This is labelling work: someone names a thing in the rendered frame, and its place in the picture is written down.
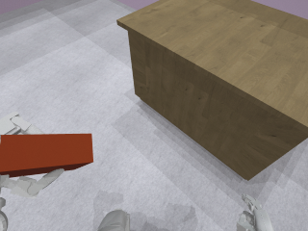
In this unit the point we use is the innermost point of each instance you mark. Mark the left robot hand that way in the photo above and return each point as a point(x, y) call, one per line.
point(13, 124)

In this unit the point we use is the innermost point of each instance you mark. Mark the robot left thigh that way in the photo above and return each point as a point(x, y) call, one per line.
point(116, 220)

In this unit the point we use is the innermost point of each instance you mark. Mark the sponge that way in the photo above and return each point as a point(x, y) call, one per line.
point(32, 154)

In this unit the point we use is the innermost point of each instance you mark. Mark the table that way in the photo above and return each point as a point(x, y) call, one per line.
point(230, 74)

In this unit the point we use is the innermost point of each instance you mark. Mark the right robot hand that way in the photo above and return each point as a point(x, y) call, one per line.
point(259, 220)

